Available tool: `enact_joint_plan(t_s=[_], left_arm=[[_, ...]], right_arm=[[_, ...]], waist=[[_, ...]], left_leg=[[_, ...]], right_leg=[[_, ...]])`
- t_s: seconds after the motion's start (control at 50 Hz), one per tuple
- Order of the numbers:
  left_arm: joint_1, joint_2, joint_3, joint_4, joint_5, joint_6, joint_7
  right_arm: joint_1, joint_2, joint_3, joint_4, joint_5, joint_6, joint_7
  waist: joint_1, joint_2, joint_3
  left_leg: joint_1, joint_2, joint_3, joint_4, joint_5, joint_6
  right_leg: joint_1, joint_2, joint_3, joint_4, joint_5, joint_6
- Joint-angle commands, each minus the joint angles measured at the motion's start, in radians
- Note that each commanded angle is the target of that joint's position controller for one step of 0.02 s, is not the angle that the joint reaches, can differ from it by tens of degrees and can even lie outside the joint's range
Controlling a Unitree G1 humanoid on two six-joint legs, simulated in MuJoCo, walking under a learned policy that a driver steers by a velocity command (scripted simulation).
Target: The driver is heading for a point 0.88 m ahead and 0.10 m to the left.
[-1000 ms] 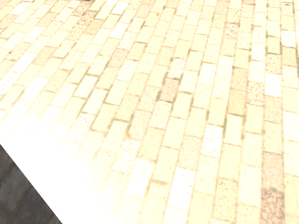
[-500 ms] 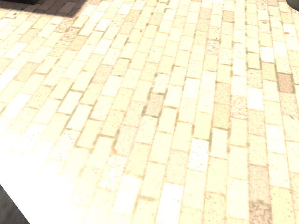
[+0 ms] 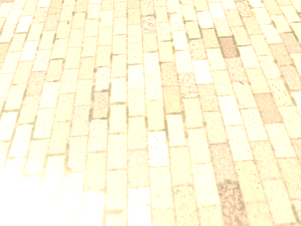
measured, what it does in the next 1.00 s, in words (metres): walks ahead: left foot, then right foot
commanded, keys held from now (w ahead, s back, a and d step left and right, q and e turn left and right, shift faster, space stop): e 0.04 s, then no key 0.50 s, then w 0.46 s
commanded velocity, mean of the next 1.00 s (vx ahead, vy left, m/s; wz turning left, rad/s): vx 0.14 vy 0.00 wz -0.16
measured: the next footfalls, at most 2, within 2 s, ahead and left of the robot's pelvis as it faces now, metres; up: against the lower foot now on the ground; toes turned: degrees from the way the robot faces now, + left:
left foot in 0.20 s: +0.11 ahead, +0.15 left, +0.00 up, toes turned -9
right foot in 0.50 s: +0.04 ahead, -0.09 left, +0.00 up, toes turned -5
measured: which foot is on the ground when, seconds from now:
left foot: up 0.00-0.18, down 0.20-0.62, up 0.64-0.86, down 0.88-1.00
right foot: down 0.00-0.20, up 0.22-0.48, down 0.50-0.90, up 0.92-1.00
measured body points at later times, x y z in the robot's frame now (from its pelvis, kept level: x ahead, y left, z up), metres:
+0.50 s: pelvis +0.05 +0.04 +0.00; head +0.06 +0.05 +0.45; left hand +0.22 +0.28 -0.11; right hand +0.12 -0.22 -0.12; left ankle +0.08 +0.16 -0.74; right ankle +0.00 -0.09 -0.74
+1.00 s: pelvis +0.18 +0.06 +0.00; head +0.19 +0.08 +0.45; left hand +0.29 +0.32 -0.13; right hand +0.18 -0.23 -0.12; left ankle +0.18 +0.16 -0.74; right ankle +0.07 -0.07 -0.65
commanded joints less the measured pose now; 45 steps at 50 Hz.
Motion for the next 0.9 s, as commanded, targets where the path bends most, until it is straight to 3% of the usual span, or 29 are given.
enact_joint_plan(t_s=[0.02, 0.1, 0.14, 0.16, 0.18, 0.2, 0.22, 0.24, 0.26, 0.28, 0.32, 0.36, 0.4, 0.48, 0.5, 0.52, 0.54, 0.56, 0.58, 0.62, 0.66, 0.68, 0.7, 0.74, 0.78, 0.82, 0.86, 0.88, 0.9], left_arm=[[-0.019, 0.218, 0.071, -0.073, -0.016, 0.002, 0.019], [-0.051, 0.203, 0.073, -0.094, -0.018, 0.037, 0.016], [-0.062, 0.163, 0.057, -0.104, -0.028, 0.029, 0.014], [-0.077, 0.151, 0.049, -0.106, -0.039, 0.025, 0.012], [-0.079, 0.124, 0.036, -0.107, -0.034, 0.025, 0.009], [-0.008, 0.06, 0.017, -0.092, -0.03, 0.024, 0.01], [0.103, 0.023, 0.005, -0.089, -0.011, 0.019, 0.014], [0.063, 0.137, 0.04, -0.111, -0.007, 0.014, 0.031], [0.033, 0.204, 0.055, -0.106, -0.023, 0.014, 0.038], [0.02, 0.191, 0.054, -0.095, -0.027, 0.02, 0.041], [0.05, 0.131, 0.034, -0.06, -0.02, 0.036, 0.042], [-0.01, 0.055, 0.003, -0.071, -0.03, 0.032, 0.03], [-0.066, 0.015, -0.012, -0.081, -0.022, 0.021, 0.025], [-0.005, 0.065, 0.005, -0.033, -0.024, 0.018, 0.023], [0.006, 0.071, -0.001, -0.019, -0.018, 0.018, 0.02], [0.017, 0.125, 0.004, -0.027, -0.01, 0.017, 0.023], [0.037, 0.162, 0.018, 0.002, -0.011, 0.012, 0.013], [0.023, 0.074, -0.003, -0.002, -0.015, 0.005, 0.003], [0.016, 0.042, -0.014, 0.008, -0.008, 0.0, 0.0], [0.037, 0.102, 0.003, 0.011, -0.014, -0.007, -0.001], [0.123, 0.149, 0.013, 0.028, -0.034, -0.022, -0.001], [0.136, 0.155, 0.016, 0.032, -0.039, -0.035, 0.0], [0.155, 0.154, 0.019, 0.037, -0.027, -0.049, -0.001], [0.17, 0.159, 0.029, 0.036, -0.032, -0.066, -0.007], [0.158, 0.161, 0.036, 0.024, -0.044, -0.065, -0.016], [0.097, 0.179, 0.043, 0.005, -0.048, -0.056, -0.021], [0.074, 0.124, 0.022, -0.011, -0.023, -0.055, -0.022], [0.066, 0.074, 0.003, -0.016, -0.015, -0.06, -0.023], [0.08, -0.02, -0.023, -0.057, 0.01, -0.074, -0.023]], right_arm=[[0.043, -0.068, -0.022, -0.037, -0.003, 0.0, 0.008], [0.06, -0.075, -0.028, -0.027, -0.006, -0.017, 0.039], [0.089, -0.073, -0.033, -0.02, -0.004, -0.013, 0.049], [0.126, -0.064, -0.035, -0.009, -0.002, -0.012, 0.054], [0.162, -0.053, -0.033, 0.014, -0.012, -0.012, 0.059], [0.155, -0.064, -0.035, 0.016, -0.036, -0.011, 0.064], [0.105, -0.137, -0.041, -0.023, -0.056, -0.007, 0.056], [0.09, -0.166, -0.053, -0.021, -0.079, -0.007, 0.053], [0.04, -0.156, -0.047, -0.032, -0.076, -0.012, 0.051], [0.0, -0.119, -0.035, -0.03, -0.059, -0.01, 0.046], [-0.028, -0.049, -0.004, -0.021, -0.032, -0.004, 0.035], [-0.003, -0.03, 0.007, 0.004, -0.02, 0.001, 0.029], [0.061, -0.059, 0.0, 0.032, -0.011, 0.009, 0.025], [0.12, -0.108, -0.011, 0.061, 0.01, 0.013, 0.025], [0.146, -0.101, -0.005, 0.07, 0.006, 0.001, 0.027], [0.157, -0.089, -0.003, 0.063, -0.015, -0.012, 0.029], [0.176, -0.071, 0.001, 0.056, -0.022, -0.026, 0.033], [0.135, -0.036, 0.015, 0.059, -0.04, -0.037, 0.042], [0.115, -0.022, 0.017, 0.066, -0.037, -0.036, 0.048], [0.096, -0.022, 0.013, 0.075, -0.019, -0.031, 0.045], [0.048, -0.029, 0.009, 0.054, 0.009, -0.051, 0.048], [0.028, -0.036, 0.007, 0.048, 0.02, -0.065, 0.051], [0.004, -0.046, 0.001, 0.04, 0.028, -0.074, 0.056], [0.004, -0.053, 0.004, 0.042, 0.028, -0.083, 0.067], [-0.01, -0.047, 0.01, 0.056, 0.022, -0.078, 0.078], [0.086, -0.039, 0.01, 0.103, 0.006, -0.072, 0.088], [0.29, -0.094, -0.021, 0.195, 0.009, -0.055, 0.085], [0.408, -0.127, -0.036, 0.226, 0.012, -0.051, 0.08], [0.483, -0.249, -0.054, 0.223, 0.014, -0.052, 0.077]], waist=[[-0.038, -0.116, -0.144], [-0.043, -0.139, -0.174], [-0.05, -0.172, -0.184], [-0.085, -0.171, -0.198], [-0.098, -0.145, -0.202], [-0.074, -0.031, -0.207], [0.003, 0.182, -0.195], [-0.021, 0.249, -0.161], [-0.016, 0.171, -0.126], [-0.011, 0.14, -0.1], [-0.002, 0.124, -0.082], [-0.012, 0.125, -0.061], [-0.056, 0.162, -0.052], [-0.042, 0.109, -0.054], [-0.046, 0.089, -0.074], [-0.066, 0.03, -0.091], [-0.095, -0.127, -0.158], [-0.067, -0.125, -0.2], [-0.066, -0.122, -0.187], [-0.043, -0.172, -0.086], [-0.011, -0.233, 0.05], [-0.006, -0.241, 0.095], [0.0, -0.234, 0.115], [0.009, -0.235, 0.072], [0.009, -0.162, 0.048], [-0.055, -0.148, 0.007], [-0.143, -0.149, -0.075], [-0.202, -0.089, -0.119], [-0.197, 0.225, -0.154]], left_leg=[[0.057, 0.0, -0.017, -0.101, 0.061, -0.02], [0.169, -0.015, 0.024, -0.207, 0.082, -0.01], [0.237, -0.001, 0.01, -0.32, 0.097, -0.003], [0.315, 0.002, 0.017, -0.429, 0.176, 0.009], [0.397, -0.003, 0.043, -0.544, 0.268, 0.023], [0.463, 0.062, -0.025, -0.619, 0.321, 0.036], [0.499, 0.287, -0.274, -0.629, 0.594, 0.125], [0.315, 0.394, -0.424, -0.703, 0.465, 0.273], [0.285, 0.341, -0.377, -0.727, 0.32, 0.291], [0.273, 0.283, -0.302, -0.726, 0.246, 0.259], [0.278, 0.205, -0.191, -0.718, 0.243, 0.219], [0.315, 0.144, -0.114, -0.72, 0.224, 0.201], [0.323, 0.135, -0.098, -0.717, 0.215, 0.213], [0.323, 0.142, -0.124, -0.669, 0.224, 0.213], [0.325, 0.134, -0.111, -0.645, 0.321, 0.189], [0.305, 0.113, -0.081, -0.602, 0.399, 0.147], [0.334, 0.039, 0.014, -0.586, 0.354, 0.105], [0.41, 0.017, 0.039, -0.554, 0.282, 0.066], [0.406, -0.005, 0.067, -0.534, 0.174, 0.052], [0.272, -0.057, 0.132, -0.415, -0.019, 0.05], [0.085, -0.034, 0.121, -0.312, -0.046, 0.081], [0.01, -0.005, 0.097, -0.279, -0.049, 0.101], [-0.061, 0.018, 0.079, -0.227, -0.078, 0.113], [-0.151, 0.067, 0.046, -0.22, -0.124, 0.136], [-0.06, 0.054, 0.082, -0.329, -0.022, 0.13], [0.215, -0.004, 0.154, -0.447, 0.169, 0.107], [0.515, -0.063, 0.201, -0.411, 0.251, 0.084], [0.641, -0.02, 0.131, -0.431, 0.211, 0.101], [0.741, 0.239, -0.3, -0.619, 0.152, 0.225]], right_leg=[[0.085, -0.24, 0.271, -0.153, 0.113, -0.18], [0.048, -0.221, 0.266, -0.132, 0.091, -0.16], [0.077, -0.226, 0.278, -0.09, 0.181, -0.14], [0.089, -0.219, 0.279, -0.042, 0.221, -0.114], [0.065, -0.188, 0.259, 0.012, 0.2, -0.081], [0.042, -0.088, 0.183, 0.137, -0.01, -0.021], [-0.072, 0.062, 0.109, 0.295, -0.492, 0.057], [-0.093, 0.045, 0.117, 0.48, -0.56, 0.084], [-0.109, 0.003, 0.103, 0.611, -0.487, 0.092], [-0.131, -0.007, 0.085, 0.663, -0.416, 0.102], [-0.103, -0.031, 0.07, 0.678, -0.33, 0.135], [-0.066, -0.085, 0.004, 0.461, -0.281, 0.148], [0.024, -0.103, -0.054, 0.284, -0.313, 0.15], [0.151, -0.073, -0.129, -0.027, -0.163, 0.092], [0.193, -0.091, -0.104, -0.06, -0.075, 0.07], [0.238, -0.158, -0.04, -0.039, 0.13, 0.039], [0.236, -0.178, -0.012, 0.03, 0.209, 0.001], [0.213, -0.176, -0.001, -0.01, 0.115, -0.015], [0.193, -0.176, 0.005, -0.044, -0.044, -0.012], [0.162, -0.219, 0.103, -0.13, -0.409, -0.049], [0.168, -0.359, 0.327, -0.264, -0.604, -0.141], [0.197, -0.4, 0.378, -0.287, -0.548, -0.167], [0.253, -0.425, 0.395, -0.286, -0.412, -0.185], [0.38, -0.435, 0.348, -0.265, -0.25, -0.182], [0.361, -0.378, 0.245, -0.267, -0.217, -0.151], [0.199, -0.301, 0.117, -0.234, -0.138, -0.113], [0.047, -0.229, 0.031, -0.084, -0.039, -0.068], [-0.026, -0.171, -0.043, 0.133, 0.021, -0.023], [-0.204, -0.061, -0.125, 0.527, -0.21, 0.069]])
